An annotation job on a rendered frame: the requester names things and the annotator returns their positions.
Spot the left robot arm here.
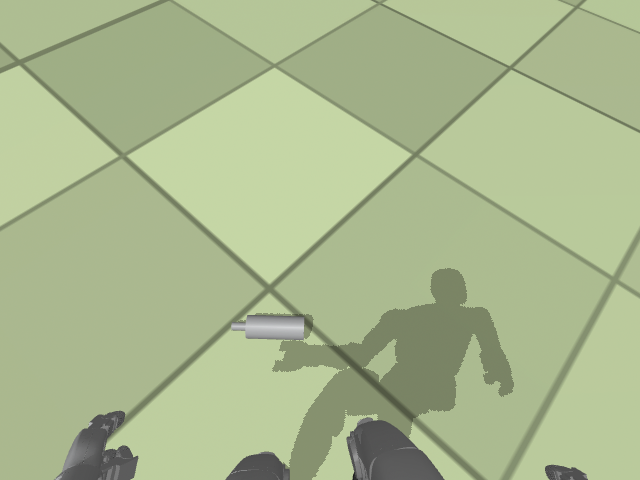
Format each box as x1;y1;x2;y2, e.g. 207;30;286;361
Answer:
55;464;103;480

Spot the left robot hand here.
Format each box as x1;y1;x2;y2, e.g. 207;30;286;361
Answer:
62;411;138;480

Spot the bottle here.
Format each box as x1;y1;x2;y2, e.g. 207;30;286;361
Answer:
231;315;304;340

